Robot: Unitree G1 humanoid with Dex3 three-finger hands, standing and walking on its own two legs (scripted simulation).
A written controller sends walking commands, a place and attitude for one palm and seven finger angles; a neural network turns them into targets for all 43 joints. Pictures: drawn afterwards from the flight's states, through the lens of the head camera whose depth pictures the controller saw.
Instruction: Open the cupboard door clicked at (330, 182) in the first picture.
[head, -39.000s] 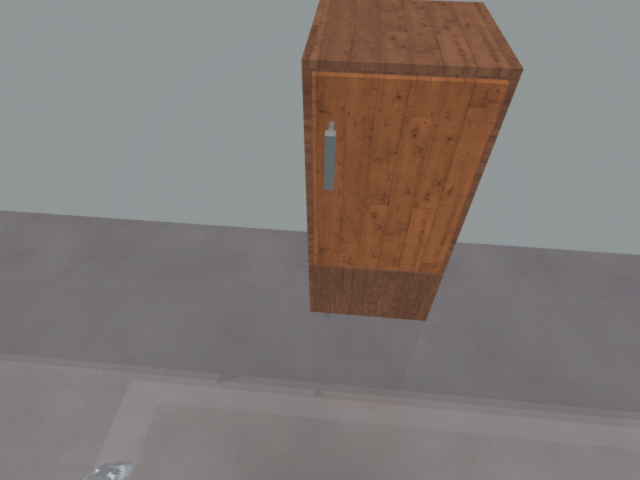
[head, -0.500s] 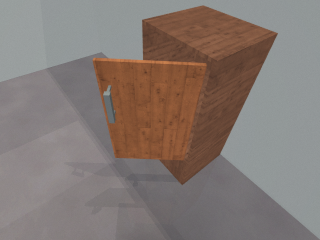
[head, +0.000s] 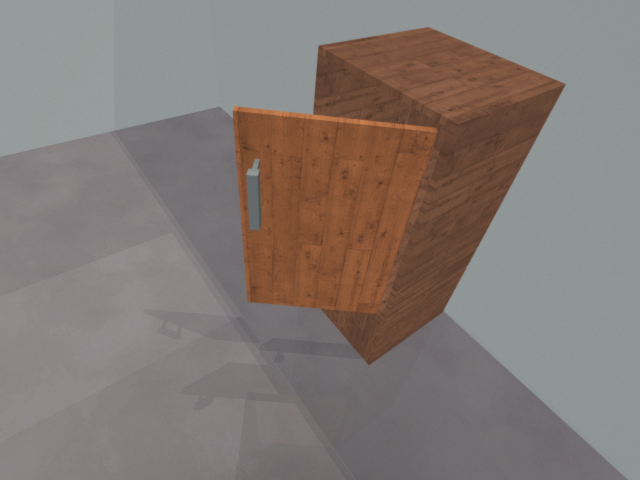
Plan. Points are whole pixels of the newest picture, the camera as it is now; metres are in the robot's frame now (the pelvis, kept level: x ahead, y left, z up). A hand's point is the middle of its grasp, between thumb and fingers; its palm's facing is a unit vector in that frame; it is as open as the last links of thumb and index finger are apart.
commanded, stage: shuffle to correct the standing spot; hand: left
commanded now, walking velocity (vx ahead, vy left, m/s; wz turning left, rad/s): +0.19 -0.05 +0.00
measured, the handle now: (255, 194) +0.66 +0.18 -0.04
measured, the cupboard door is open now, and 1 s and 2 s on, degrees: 50 50 50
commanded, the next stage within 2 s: come to a stop and stand still in 0.84 s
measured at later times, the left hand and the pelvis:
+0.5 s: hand out of the picture +0.12 +0.16 -0.16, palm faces -0.10 -0.98 -0.15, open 7.3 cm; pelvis +0.01 +0.00 +0.01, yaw -2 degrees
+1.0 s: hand out of the picture +0.12 +0.15 -0.19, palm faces +0.06 -0.98 -0.17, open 7.2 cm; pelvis +0.12 -0.03 -0.01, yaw +0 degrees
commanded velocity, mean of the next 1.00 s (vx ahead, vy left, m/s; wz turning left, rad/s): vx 0.16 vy -0.02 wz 0.03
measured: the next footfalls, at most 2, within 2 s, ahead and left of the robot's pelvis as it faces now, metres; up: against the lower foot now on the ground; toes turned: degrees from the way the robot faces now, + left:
left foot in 0.06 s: +0.05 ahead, +0.08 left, +0.00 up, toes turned +2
right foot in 0.62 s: +0.10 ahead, -0.15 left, +0.00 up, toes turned -6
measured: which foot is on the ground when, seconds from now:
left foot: up 0.00-0.04, down 0.06-0.62, up 0.64-0.92, down 0.94-1.00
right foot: down 0.00-0.06, up 0.08-0.60, down 0.62-0.94, up 0.96-1.00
